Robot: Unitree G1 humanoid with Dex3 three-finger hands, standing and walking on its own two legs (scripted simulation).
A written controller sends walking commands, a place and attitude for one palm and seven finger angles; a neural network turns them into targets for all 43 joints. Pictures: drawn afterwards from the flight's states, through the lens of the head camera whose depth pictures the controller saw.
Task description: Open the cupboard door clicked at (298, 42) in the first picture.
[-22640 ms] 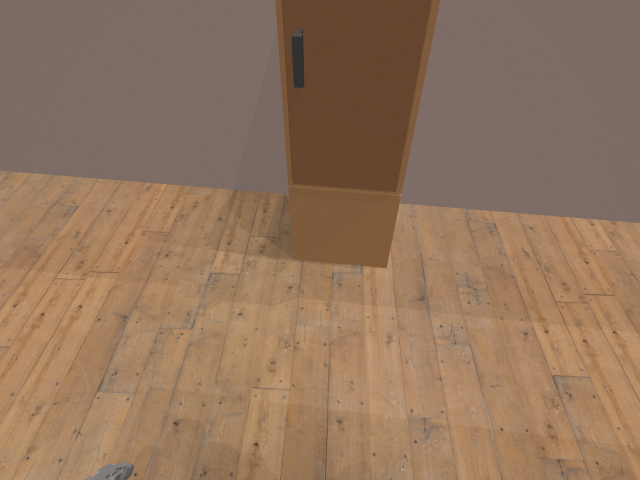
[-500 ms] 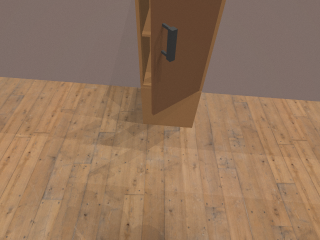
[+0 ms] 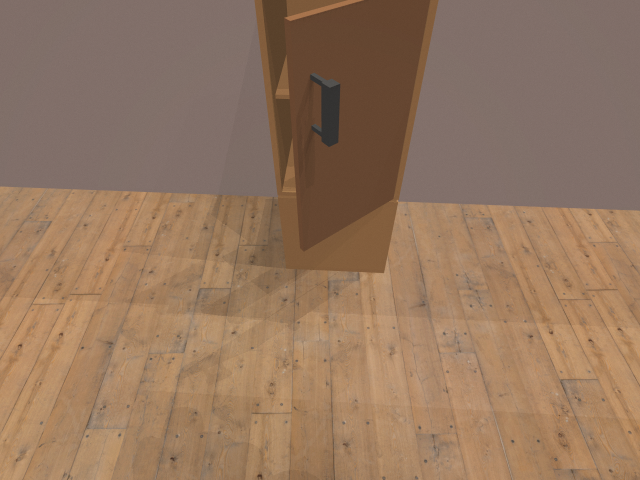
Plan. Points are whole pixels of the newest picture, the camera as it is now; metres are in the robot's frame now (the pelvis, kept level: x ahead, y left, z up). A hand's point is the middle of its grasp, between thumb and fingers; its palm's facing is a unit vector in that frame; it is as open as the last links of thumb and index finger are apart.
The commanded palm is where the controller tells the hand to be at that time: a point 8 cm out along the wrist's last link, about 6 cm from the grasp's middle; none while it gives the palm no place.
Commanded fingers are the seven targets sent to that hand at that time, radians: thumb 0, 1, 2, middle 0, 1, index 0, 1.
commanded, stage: let the arm hang, fingers relaxed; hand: left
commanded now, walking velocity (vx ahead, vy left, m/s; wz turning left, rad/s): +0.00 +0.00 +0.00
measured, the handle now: (323, 109) +0.74 +0.04 +0.08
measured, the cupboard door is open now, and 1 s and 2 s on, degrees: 41 41 41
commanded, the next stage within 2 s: look to check the result in 0.10 s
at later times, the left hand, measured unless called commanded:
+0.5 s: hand out of the picture +0.05 +0.21 -0.16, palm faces +0.02 -0.96 -0.30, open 7.3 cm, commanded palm none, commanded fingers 0.00 0.90 0.90 -0.20 -0.30 -0.20 -0.30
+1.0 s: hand out of the picture +0.08 +0.19 -0.17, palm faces -0.03 -0.96 -0.28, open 7.3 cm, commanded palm none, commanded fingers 0.00 0.90 0.90 -0.20 -0.30 -0.20 -0.30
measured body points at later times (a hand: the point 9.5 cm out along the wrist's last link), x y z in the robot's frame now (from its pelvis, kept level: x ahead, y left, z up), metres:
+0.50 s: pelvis +0.02 -0.01 +0.00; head +0.04 -0.03 +0.45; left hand +0.05 +0.26 -0.14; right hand +0.05 -0.27 -0.16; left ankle +0.00 +0.12 -0.75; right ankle +0.01 -0.10 -0.75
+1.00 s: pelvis +0.02 -0.02 +0.00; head +0.05 -0.03 +0.45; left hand +0.08 +0.24 -0.15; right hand +0.06 -0.28 -0.16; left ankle +0.00 +0.12 -0.74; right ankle +0.01 -0.10 -0.75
